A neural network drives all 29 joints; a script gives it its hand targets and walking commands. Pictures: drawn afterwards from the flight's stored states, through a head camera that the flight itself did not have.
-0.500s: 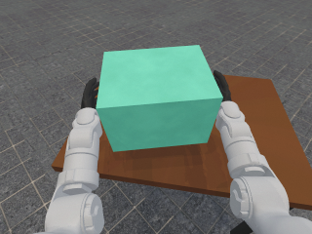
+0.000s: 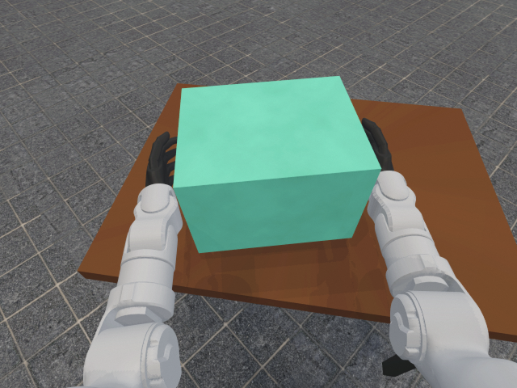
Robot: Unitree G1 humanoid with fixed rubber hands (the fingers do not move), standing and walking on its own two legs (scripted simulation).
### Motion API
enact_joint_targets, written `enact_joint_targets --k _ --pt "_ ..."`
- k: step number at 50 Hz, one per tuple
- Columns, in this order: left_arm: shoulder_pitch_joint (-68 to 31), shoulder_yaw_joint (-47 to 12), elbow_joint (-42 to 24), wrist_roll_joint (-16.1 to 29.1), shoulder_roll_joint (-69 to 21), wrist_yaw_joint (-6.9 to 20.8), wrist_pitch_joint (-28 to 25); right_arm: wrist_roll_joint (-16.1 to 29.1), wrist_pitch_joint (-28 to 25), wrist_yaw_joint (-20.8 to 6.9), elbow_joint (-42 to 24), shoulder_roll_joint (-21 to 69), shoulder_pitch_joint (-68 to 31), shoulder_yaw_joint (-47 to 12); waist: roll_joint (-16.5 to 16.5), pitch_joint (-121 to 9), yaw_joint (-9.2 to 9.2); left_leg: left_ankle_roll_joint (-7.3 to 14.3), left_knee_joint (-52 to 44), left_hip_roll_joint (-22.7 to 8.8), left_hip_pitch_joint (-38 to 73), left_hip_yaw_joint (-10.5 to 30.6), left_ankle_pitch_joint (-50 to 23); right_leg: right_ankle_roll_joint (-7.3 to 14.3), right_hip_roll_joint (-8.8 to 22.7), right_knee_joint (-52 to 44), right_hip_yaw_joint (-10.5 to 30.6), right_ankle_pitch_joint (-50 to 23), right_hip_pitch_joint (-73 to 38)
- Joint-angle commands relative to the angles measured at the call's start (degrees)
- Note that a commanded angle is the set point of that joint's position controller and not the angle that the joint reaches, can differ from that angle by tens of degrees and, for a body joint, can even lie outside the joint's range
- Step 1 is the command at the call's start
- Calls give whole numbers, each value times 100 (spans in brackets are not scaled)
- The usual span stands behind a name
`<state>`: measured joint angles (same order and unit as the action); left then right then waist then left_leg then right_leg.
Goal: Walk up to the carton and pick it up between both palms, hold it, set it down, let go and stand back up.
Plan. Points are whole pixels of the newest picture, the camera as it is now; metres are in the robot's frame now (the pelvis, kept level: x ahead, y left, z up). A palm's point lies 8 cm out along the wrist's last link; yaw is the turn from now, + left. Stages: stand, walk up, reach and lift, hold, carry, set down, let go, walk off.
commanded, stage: set down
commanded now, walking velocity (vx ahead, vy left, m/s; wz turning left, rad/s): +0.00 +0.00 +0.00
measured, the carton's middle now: (268, 164) +0.42 -0.03 +0.10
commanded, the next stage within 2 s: none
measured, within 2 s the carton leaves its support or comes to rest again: rests again in 1.32 s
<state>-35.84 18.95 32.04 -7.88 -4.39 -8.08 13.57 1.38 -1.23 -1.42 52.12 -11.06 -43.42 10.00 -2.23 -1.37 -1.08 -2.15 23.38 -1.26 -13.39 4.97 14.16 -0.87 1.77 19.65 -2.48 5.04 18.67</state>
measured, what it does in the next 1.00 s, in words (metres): stands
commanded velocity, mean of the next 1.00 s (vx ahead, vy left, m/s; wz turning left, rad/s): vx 0.00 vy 0.00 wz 0.00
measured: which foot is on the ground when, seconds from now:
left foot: down 0.00-1.00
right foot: down 0.00-1.00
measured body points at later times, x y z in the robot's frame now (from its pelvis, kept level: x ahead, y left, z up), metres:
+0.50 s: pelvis +0.01 -0.01 +0.00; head +0.07 -0.03 +0.44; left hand +0.41 +0.14 +0.06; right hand +0.44 -0.21 +0.07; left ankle -0.03 +0.15 -0.74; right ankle +0.05 -0.13 -0.74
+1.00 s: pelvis +0.01 -0.01 -0.01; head +0.11 -0.04 +0.43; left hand +0.42 +0.13 +0.01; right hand +0.45 -0.21 +0.02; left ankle -0.03 +0.15 -0.74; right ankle +0.05 -0.13 -0.74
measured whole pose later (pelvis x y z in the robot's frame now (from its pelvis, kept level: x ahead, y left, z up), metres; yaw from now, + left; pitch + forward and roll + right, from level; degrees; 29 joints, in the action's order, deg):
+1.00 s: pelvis +0.01 -0.01 -0.01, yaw -1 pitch +18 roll +0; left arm -34.3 17.5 43.1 -7.9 -5.4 -11.2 -3.8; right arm -0.6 -11.8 -3.6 57.6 -13.1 -43.4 10.0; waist -4.0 -6.8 2.1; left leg -3.0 23.4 -2.5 -28.5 4.9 13.1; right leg 0.4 0.5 19.7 -2.5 3.8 34.0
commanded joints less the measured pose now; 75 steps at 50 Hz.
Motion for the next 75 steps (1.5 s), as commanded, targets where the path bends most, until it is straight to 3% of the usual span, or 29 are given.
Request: enact_joint_targets --k 1,3,5,6,9,11,13,17,18,24,25,33,38,40,41,42,43,44,46,49,50,55,58,61,65,67,70,72,75 --pt "-3637 -2542 -695 188 -3158 402 -625 242 -636 -1082 -1681 3035 -4137 -1776 254 -4563 754 -265 -176 122 605 -541 -3153 191 -645 71 -388 -1610 -1925" --pt "-3586 -2544 -713 201 -3189 409 -671 216 -662 -1050 -1769 2982 -4162 -1819 389 -4683 670 -278 -195 137 599 -551 -3118 165 -668 105 -391 -1817 -2066" --pt "-3512 -2692 -816 264 -3176 375 -714 260 -706 -1027 -1982 3023 -4198 -2029 423 -4934 775 -251 -104 131 482 -535 -3422 159 -663 192 -356 -2142 -2149" --pt "-3557 -2693 -841 245 -3166 368 -748 220 -677 -1008 -1809 3040 -4000 -1930 426 -4903 640 -255 -119 151 474 -513 -3340 129 -656 169 -356 -2072 -2110" --pt "-3516 -2748 -794 248 -3261 334 -821 70 -738 -1010 -1771 3063 -3986 -1959 412 -4991 677 -282 -57 99 511 -524 -3478 167 -670 215 -349 -2209 -2108" --pt "-3528 -2585 -713 210 -3131 326 -861 155 -761 -1039 -1768 3139 -4050 -1990 393 -4953 863 -260 -96 139 280 -584 -3263 182 -636 207 -286 -2225 -2220" --pt "-3383 -2652 -601 227 -3183 300 -918 94 -789 -1036 -1907 3095 -4063 -2052 533 -5036 789 -191 -106 154 63 -571 -3216 143 -634 266 -275 -2423 -2370" --pt "-3551 -2583 -483 172 -3145 319 -970 -109 -778 -1059 -1463 2973 -3847 -1781 451 -4930 668 -214 -181 125 -5 -535 -2944 144 -622 259 -299 -2252 -2217" --pt "-3483 -2535 -560 176 -3100 316 -1014 -79 -801 -1091 -1512 3089 -3878 -1892 461 -4932 839 -206 -165 140 -38 -587 -3005 157 -609 269 -311 -2293 -2273" --pt "-3541 -2416 -289 138 -3107 268 -1250 -165 -890 -1173 -1365 3133 -3892 -1836 528 -5093 916 -161 -211 148 -243 -663 -2862 149 -602 299 -274 -2323 -2181" --pt "-3721 -2516 -298 178 -3062 269 -1256 -279 -862 -1188 -1041 3022 -3663 -1599 431 -5002 710 -201 -209 135 -198 -586 -2812 163 -620 262 -343 -2150 -2042" --pt "-3849 -2600 -274 328 -3397 139 -1726 -331 -1198 -1287 -1084 3229 -3913 -1672 438 -5633 919 -239 -23 78 -79 -691 -3000 255 -651 276 -376 -1990 -1605" --pt "-3648 -2455 178 159 -3280 139 -1853 -501 -1280 -1320 -706 2999 -3837 -1479 484 -5382 814 -236 -45 83 -286 -644 -3009 225 -636 307 -376 -2089 -1546" --pt "-3675 -2508 192 239 -3298 143 -1943 -474 -1327 -1333 -645 3029 -3796 -1508 406 -5424 901 -239 -67 89 -419 -706 -2892 258 -611 292 -315 -2083 -1565" --pt "-3750 -2500 262 223 -3327 137 -1947 -539 -1346 -1322 -594 3017 -3850 -1501 497 -5484 807 -231 -30 86 -468 -667 -2872 237 -617 342 -388 -2167 -1563" --pt "-3648 -2428 368 196 -3322 144 -2035 -565 -1385 -1320 -568 3065 -3751 -1502 510 -5498 899 -239 -17 82 -467 -721 -2938 203 -603 358 -349 -2237 -1570" --pt "-3683 -2590 139 293 -3386 138 -2101 -558 -1412 -1308 -495 3180 -3673 -1523 507 -5653 822 -237 4 55 -425 -712 -3019 218 -618 368 -346 -2292 -1619" --pt "-3612 -2462 348 227 -3381 131 -2152 -501 -1473 -1297 -778 3206 -3858 -1699 588 -5699 1013 -225 55 96 -524 -751 -3135 193 -602 437 -306 -2515 -1648" --pt "-3721 -2583 253 356 -3447 102 -2288 -498 -1533 -1325 -787 3263 -3904 -1679 564 -5996 893 -256 126 90 -524 -731 -3222 199 -612 461 -314 -2608 -1651" --pt "-3570 -2612 468 384 -3516 79 -2445 -551 -1613 -1330 -695 3196 -3903 -1772 542 -6102 933 -228 183 82 -629 -725 -3226 220 -568 484 -256 -2586 -1530" --pt "-3492 -2455 582 334 -3459 84 -2471 -579 -1582 -1340 -609 3234 -3849 -1814 693 -6028 1059 -168 153 79 -756 -729 -3144 192 -560 478 -222 -2490 -1586" --pt "-3498 -2668 588 468 -3504 82 -2665 -637 -1704 -1335 -336 3118 -3703 -1684 632 -6099 812 -236 239 45 -732 -679 -3356 207 -590 506 -274 -2686 -1416" --pt "-3273 -2634 603 501 -3561 77 -2802 -626 -1811 -1316 -535 3250 -3728 -1880 700 -6406 997 -253 337 66 -825 -739 -3618 204 -598 593 -226 -3025 -1530" --pt "-3139 -2639 806 471 -3470 114 -2917 -716 -1868 -1290 -330 3095 -3555 -1790 748 -6190 851 -197 250 101 -1190 -718 -3319 136 -544 687 -217 -3252 -1784" --pt "-3302 -2515 897 461 -3374 185 -3000 -842 -1897 -1305 32 3090 -3518 -1672 809 -6040 846 -140 110 88 -1446 -756 -2909 131 -510 640 -169 -2964 -1762" --pt "-3136 -2417 1072 328 -3362 209 -3023 -878 -1926 -1312 56 3112 -3507 -1705 766 -5916 953 -134 90 113 -1498 -794 -2878 105 -481 670 -178 -2992 -1786" --pt "-3134 -2322 1167 326 -3336 250 -3095 -932 -1966 -1327 314 3049 -3395 -1663 831 -5836 900 -113 52 89 -1623 -787 -2815 116 -478 667 -167 -2987 -1888" --pt "-3190 -2193 1308 326 -3220 272 -3136 -935 -2002 -1328 183 3084 -3551 -1682 973 -5751 989 -77 3 108 -1756 -833 -2539 81 -494 644 -162 -2781 -1812" --pt "-3109 -2173 1360 252 -3188 263 -3230 -945 -2059 -1354 218 3005 -3508 -1608 858 -5738 1004 -71 29 107 -1706 -830 -2572 104 -460 641 -151 -2737 -1722"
